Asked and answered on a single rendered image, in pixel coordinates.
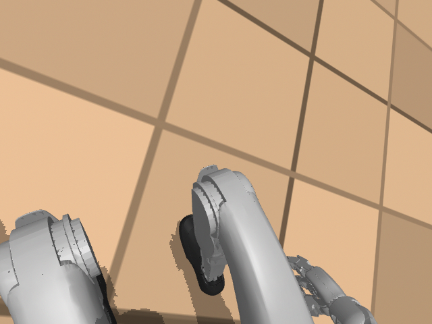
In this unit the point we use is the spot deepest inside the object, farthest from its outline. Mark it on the right robot arm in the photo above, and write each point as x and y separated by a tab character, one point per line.
347	310

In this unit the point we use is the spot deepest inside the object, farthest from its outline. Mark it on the right robot hand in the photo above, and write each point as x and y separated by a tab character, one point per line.
323	288

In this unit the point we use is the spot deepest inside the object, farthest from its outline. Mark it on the right robot foot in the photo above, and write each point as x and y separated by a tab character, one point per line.
192	252

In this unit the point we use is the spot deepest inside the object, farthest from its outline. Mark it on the left robot foot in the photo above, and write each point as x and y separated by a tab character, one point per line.
107	308

